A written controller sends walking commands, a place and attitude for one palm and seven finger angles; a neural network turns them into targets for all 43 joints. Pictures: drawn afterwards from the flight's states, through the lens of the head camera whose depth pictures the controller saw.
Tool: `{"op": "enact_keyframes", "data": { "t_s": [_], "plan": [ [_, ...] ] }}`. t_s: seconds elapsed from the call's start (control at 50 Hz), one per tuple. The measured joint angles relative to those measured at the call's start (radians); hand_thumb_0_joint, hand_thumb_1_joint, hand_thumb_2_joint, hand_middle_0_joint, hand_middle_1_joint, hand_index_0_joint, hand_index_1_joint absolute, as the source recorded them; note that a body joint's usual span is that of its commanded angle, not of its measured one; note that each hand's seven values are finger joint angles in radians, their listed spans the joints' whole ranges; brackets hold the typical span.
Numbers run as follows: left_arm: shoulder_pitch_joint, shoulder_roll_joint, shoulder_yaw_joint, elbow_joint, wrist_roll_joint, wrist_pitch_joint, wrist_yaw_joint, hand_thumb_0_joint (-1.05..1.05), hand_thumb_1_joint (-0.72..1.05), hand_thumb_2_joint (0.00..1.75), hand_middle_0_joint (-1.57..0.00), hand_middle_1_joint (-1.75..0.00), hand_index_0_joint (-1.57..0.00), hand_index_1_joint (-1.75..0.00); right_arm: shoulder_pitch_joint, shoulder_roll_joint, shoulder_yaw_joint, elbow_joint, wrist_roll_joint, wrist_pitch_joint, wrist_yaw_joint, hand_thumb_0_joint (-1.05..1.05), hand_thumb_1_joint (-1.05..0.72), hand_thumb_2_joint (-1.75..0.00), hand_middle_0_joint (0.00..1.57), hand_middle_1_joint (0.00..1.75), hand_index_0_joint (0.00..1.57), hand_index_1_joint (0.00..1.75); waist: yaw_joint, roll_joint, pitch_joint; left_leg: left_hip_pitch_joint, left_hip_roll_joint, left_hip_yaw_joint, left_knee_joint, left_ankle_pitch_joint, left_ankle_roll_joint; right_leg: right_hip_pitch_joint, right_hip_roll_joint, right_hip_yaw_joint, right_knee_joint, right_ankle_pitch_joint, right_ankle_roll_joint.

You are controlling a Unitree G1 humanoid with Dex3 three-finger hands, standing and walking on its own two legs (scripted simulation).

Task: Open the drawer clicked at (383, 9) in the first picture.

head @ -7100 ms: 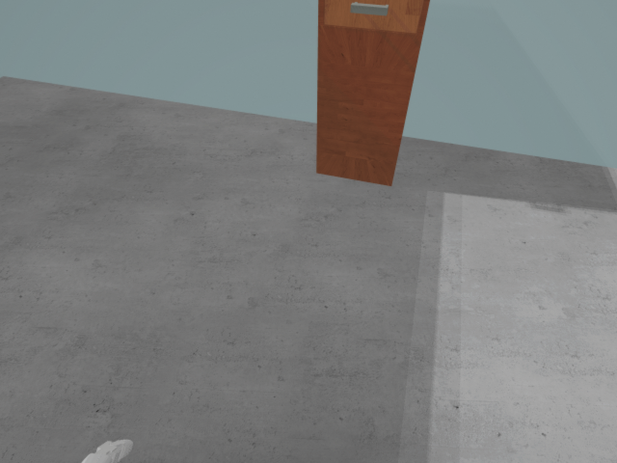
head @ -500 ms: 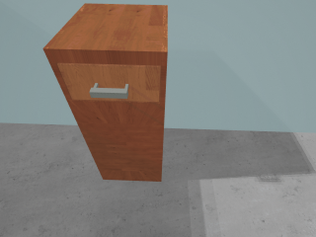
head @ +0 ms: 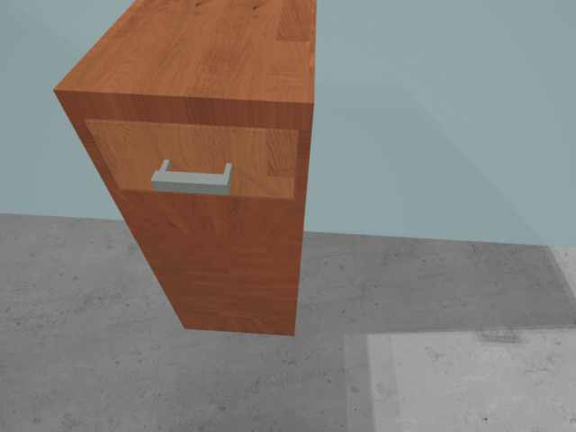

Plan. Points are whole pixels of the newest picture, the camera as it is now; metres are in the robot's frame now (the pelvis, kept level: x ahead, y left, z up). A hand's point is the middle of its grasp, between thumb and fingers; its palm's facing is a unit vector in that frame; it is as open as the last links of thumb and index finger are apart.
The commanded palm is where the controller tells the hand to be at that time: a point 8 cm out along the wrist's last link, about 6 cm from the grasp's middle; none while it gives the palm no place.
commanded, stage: come to a stop and stand still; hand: left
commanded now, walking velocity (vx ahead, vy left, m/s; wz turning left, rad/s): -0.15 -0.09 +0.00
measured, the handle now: (194, 174) +0.50 +0.22 +0.05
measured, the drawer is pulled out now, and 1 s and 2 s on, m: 0.00 0.00 0.00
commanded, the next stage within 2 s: look again from close up in 0.70 s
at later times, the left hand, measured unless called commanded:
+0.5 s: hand out of the picture +0.01 +0.15 -0.17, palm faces +0.11 -0.97 -0.21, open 7.3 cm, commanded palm none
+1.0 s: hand out of the picture -0.05 +0.15 -0.17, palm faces +0.08 -0.98 -0.17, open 7.4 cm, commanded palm none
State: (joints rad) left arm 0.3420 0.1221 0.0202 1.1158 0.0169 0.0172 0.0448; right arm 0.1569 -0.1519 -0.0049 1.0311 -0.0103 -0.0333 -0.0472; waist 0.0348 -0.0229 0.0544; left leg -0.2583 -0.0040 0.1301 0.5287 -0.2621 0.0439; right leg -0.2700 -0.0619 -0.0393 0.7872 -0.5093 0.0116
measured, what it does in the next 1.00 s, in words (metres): steps on the spot: right foot, then left foot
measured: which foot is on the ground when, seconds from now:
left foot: down 0.00-0.16, up 0.18-0.46, down 0.48-1.00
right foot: up 0.00-0.10, down 0.12-1.00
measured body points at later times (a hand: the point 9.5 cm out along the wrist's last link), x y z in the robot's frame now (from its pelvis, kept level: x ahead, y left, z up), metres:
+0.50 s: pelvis -0.03 -0.03 +0.00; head -0.01 -0.03 +0.45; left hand +0.00 +0.20 -0.15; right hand -0.01 -0.26 -0.16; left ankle -0.06 +0.09 -0.73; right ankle -0.01 -0.12 -0.73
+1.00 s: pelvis -0.03 -0.01 +0.00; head -0.04 -0.01 +0.45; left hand -0.05 +0.20 -0.16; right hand -0.02 -0.23 -0.15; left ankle -0.06 +0.09 -0.73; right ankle -0.01 -0.12 -0.73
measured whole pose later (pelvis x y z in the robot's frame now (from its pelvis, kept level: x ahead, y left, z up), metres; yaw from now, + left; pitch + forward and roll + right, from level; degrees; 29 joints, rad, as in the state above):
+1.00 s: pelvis -0.03 -0.01 +0.00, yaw +3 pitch -1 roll +0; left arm 0.36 0.13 0.00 1.07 0.02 -0.01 0.03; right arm 0.35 -0.16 0.00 1.05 -0.02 -0.01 -0.03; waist -0.01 0.01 -0.02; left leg -0.19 0.01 0.05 0.53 -0.33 0.02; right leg -0.24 -0.03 -0.11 0.51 -0.26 -0.02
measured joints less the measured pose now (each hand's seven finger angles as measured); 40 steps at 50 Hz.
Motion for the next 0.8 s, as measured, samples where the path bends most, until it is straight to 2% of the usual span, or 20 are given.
{"op": "enact_keyframes", "data": {
  "t_s": [0.12, 0.16, 0.2, 0.24, 0.3, 0.4, 0.48, 0.54, 0.8],
  "plan": [
    [-0.091, 0.027, 0.015, -0.096, 0.009, -0.007, -0.007, 0.00, 0.91, 0.90, -0.20, -0.29, -0.20, -0.30, -0.025, -0.005, -0.017, -0.024, -0.009, 0.033, 0.012, 0.00, -0.93, -0.90, 0.20, 0.30, 0.20, 0.29, -0.008, 0.028, 0.007, -0.024, 0.007, -0.007, 0.007, 0.018, -0.021, -0.023, 0.011, -0.013, -0.140, 0.192, -0.008],
    [-0.103, 0.029, 0.017, -0.113, 0.014, -0.012, -0.007, 0.00, 0.91, 0.90, -0.20, -0.29, -0.20, -0.30, -0.021, -0.013, -0.025, -0.024, -0.008, 0.045, 0.018, 0.00, -0.92, -0.90, 0.20, 0.30, 0.20, 0.29, -0.010, 0.049, -0.003, -0.044, 0.024, -0.013, 0.039, 0.005, -0.033, -0.023, 0.028, -0.019, -0.149, 0.170, -0.034],
    [-0.106, 0.028, 0.010, -0.123, 0.015, -0.015, -0.011, 0.00, 0.91, 0.90, -0.20, -0.29, -0.20, -0.30, -0.007, -0.021, -0.035, -0.026, -0.007, 0.060, 0.022, 0.00, -0.92, -0.90, 0.20, 0.30, 0.20, 0.29, -0.024, 0.061, -0.017, -0.067, 0.021, -0.040, 0.092, -0.082, -0.035, -0.026, 0.034, -0.030, -0.150, 0.167, -0.053],
    [-0.107, 0.027, 0.006, -0.130, 0.017, -0.017, -0.012, 0.00, 0.91, 0.90, -0.20, -0.29, -0.20, -0.30, 0.012, -0.026, -0.039, -0.019, -0.009, 0.070, 0.028, 0.00, -0.92, -0.90, 0.20, 0.30, 0.20, 0.29, -0.029, 0.061, -0.032, -0.087, 0.015, -0.065, 0.179, -0.149, -0.034, -0.020, 0.037, -0.038, -0.173, 0.180, -0.063],
    [-0.111, 0.026, 0.008, -0.135, 0.016, -0.020, -0.012, 0.00, 0.92, 0.90, -0.20, -0.29, -0.20, -0.30, 0.043, -0.027, -0.037, -0.001, -0.009, 0.073, 0.036, 0.00, -0.92, -0.90, 0.20, 0.30, 0.20, 0.29, -0.029, 0.050, -0.044, -0.089, 0.015, -0.087, 0.261, -0.160, -0.039, -0.007, 0.043, -0.044, -0.218, 0.208, -0.072],
    [-0.112, 0.038, 0.013, -0.140, 0.014, -0.026, -0.020, 0.00, 0.92, 0.90, -0.20, -0.29, -0.20, -0.30, 0.095, -0.022, -0.027, 0.019, -0.008, 0.067, 0.038, 0.00, -0.91, -0.90, 0.20, 0.30, 0.20, 0.29, -0.023, 0.020, -0.043, -0.022, 0.017, -0.080, 0.152, -0.150, -0.055, 0.002, 0.040, -0.056, -0.264, 0.240, -0.074],
    [-0.103, 0.042, 0.018, -0.119, 0.003, -0.016, -0.022, 0.00, 0.92, 0.90, -0.20, -0.29, -0.20, -0.30, 0.128, -0.018, -0.018, 0.034, -0.008, 0.047, 0.032, 0.00, -0.91, -0.90, 0.20, 0.30, 0.20, 0.29, -0.025, 0.017, -0.037, 0.068, 0.021, -0.075, -0.050, -0.025, -0.050, -0.008, 0.042, -0.071, -0.239, 0.231, -0.061],
    [-0.090, 0.046, 0.022, -0.088, 0.000, 0.000, -0.021, 0.00, 0.92, 0.90, -0.20, -0.29, -0.20, -0.30, 0.150, -0.002, -0.007, 0.050, -0.014, 0.042, 0.027, 0.01, -0.91, -0.90, 0.20, 0.30, 0.20, 0.29, -0.018, 0.000, -0.039, 0.083, 0.013, -0.066, -0.057, -0.024, -0.046, 0.007, 0.035, -0.062, -0.250, 0.237, -0.048],
    [-0.021, -0.006, -0.012, 0.009, -0.004, -0.016, -0.025, 0.00, 0.91, 0.90, -0.20, -0.29, -0.20, -0.30, 0.168, 0.039, 0.026, 0.096, -0.009, 0.027, 0.017, 0.01, -0.92, -0.90, 0.20, 0.30, 0.20, 0.29, -0.017, 0.031, -0.049, 0.118, 0.011, -0.059, -0.114, 0.000, -0.037, 0.054, 0.040, -0.057, -0.337, 0.287, -0.038]
  ]
}}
